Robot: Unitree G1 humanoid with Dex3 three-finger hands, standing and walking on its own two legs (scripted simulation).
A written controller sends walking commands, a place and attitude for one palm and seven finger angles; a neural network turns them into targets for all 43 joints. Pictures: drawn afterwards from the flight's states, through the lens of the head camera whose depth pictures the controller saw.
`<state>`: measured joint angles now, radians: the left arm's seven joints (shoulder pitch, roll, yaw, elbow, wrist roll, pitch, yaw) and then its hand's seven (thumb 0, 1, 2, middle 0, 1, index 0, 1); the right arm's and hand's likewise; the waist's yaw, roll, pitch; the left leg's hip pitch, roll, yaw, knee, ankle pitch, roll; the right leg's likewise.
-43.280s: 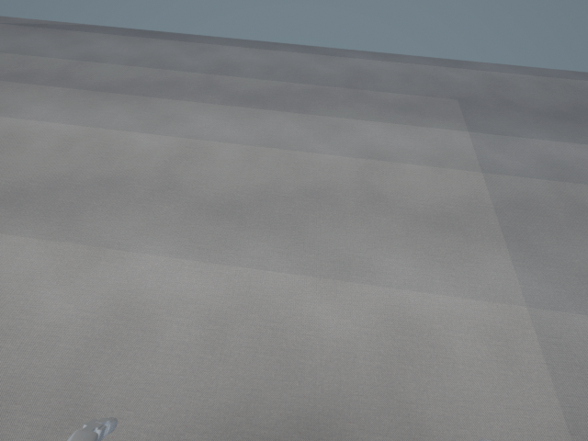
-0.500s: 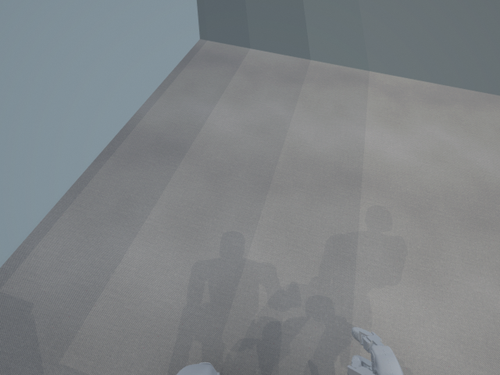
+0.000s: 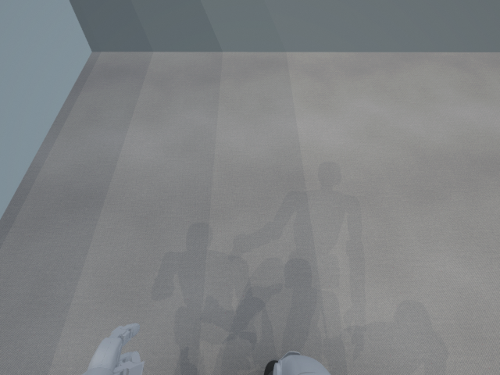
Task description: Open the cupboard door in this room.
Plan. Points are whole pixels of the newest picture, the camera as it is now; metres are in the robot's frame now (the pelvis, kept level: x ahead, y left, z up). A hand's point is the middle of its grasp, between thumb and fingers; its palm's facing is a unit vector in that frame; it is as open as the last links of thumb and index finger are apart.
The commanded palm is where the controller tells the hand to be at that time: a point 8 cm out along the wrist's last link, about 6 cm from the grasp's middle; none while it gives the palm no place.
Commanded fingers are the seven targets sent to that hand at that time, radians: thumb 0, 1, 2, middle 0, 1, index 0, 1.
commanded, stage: turn to face it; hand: left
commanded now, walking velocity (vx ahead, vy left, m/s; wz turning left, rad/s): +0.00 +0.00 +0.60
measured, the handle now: out of the picture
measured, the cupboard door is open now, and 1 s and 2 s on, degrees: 48 48 48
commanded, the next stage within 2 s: none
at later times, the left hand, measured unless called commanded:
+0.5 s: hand (126, 372) +0.15 +0.23 -0.17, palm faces +0.26 -0.94 -0.21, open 7.3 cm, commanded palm none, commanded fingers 0.00 0.90 0.90 -0.20 -0.30 -0.20 -0.30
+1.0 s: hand out of the picture +0.11 +0.15 -0.14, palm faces +0.54 -0.80 -0.26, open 7.4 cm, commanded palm none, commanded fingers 0.00 0.90 0.90 -0.20 -0.30 -0.20 -0.30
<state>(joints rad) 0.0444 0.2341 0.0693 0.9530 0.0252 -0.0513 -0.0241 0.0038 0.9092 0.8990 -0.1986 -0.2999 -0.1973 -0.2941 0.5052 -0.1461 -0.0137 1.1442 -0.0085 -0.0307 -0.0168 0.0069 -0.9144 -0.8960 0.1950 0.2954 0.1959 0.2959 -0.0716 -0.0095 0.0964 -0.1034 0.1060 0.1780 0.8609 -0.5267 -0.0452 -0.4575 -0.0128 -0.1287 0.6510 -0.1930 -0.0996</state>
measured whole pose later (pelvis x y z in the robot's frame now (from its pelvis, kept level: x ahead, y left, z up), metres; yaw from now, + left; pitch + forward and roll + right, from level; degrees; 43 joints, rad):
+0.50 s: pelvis +0.12 +0.01 +0.00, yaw +15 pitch +1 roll +0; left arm 0.16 0.23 0.07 0.97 0.02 0.04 0.02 -0.01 0.92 0.90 -0.20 -0.30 -0.20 -0.29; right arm 0.19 -0.21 -0.05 0.93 -0.03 0.01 0.00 0.01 -0.92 -0.90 0.19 0.30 0.19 0.30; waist -0.04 -0.05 0.06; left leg -0.42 0.03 0.10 0.68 -0.29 0.05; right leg -0.40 -0.06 -0.11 1.07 -0.55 0.04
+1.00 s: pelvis +0.17 -0.05 +0.02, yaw +34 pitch +1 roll +4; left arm 0.22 0.20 0.04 0.91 0.03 0.01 0.02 0.00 0.90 0.90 -0.21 -0.30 -0.20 -0.30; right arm 0.13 -0.26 -0.09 0.91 -0.01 0.07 0.03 0.01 -0.91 -0.90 0.19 0.30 0.19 0.30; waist -0.01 -0.04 0.09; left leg -0.44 0.02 0.08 0.86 -0.45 -0.07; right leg -0.21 -0.15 -0.15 0.53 -0.33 0.01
